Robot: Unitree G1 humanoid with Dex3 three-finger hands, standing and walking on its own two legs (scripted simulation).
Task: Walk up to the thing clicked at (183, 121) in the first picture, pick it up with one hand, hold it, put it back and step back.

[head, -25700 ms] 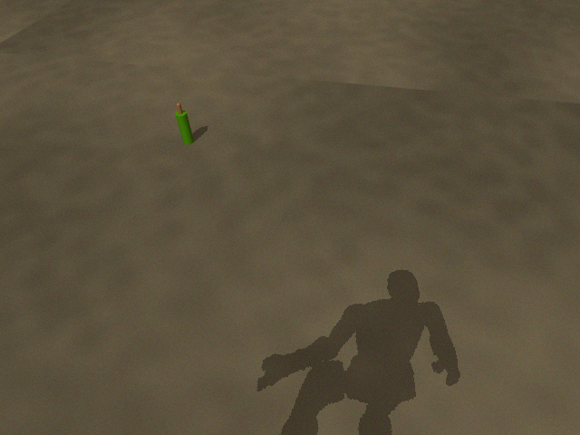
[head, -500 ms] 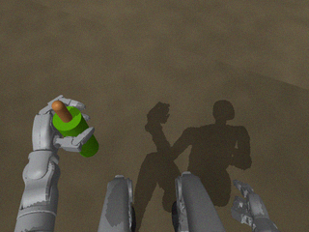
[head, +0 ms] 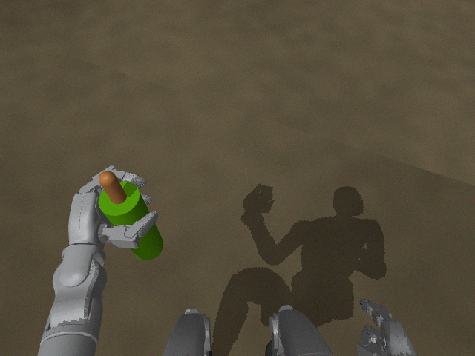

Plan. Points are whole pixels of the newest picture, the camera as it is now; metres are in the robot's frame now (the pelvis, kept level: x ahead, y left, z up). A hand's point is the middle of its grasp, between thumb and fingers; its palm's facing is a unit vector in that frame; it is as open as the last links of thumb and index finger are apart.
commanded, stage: lift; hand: left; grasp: from the side
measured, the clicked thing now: (131, 217) +0.35 +0.18 +0.00
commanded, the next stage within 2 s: hold in 0.74 s
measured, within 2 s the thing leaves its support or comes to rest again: neither
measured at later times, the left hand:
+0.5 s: hand (129, 197) +0.35 +0.16 +0.07, palm faces +0.02 -1.00 -0.03, open 8.2 cm
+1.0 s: hand (129, 182) +0.36 +0.16 +0.10, palm faces +0.01 -1.00 -0.02, open 8.2 cm
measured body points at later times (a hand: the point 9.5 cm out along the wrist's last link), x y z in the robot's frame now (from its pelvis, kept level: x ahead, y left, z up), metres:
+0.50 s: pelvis +0.01 -0.01 +0.04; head +0.08 +0.00 +0.49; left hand +0.34 +0.22 +0.08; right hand +0.14 -0.25 -0.07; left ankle +0.03 +0.11 -0.63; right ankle +0.03 -0.13 -0.63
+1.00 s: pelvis +0.03 -0.01 +0.06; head +0.08 +0.00 +0.51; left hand +0.35 +0.21 +0.10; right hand +0.15 -0.26 -0.05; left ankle +0.03 +0.11 -0.63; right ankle +0.03 -0.13 -0.63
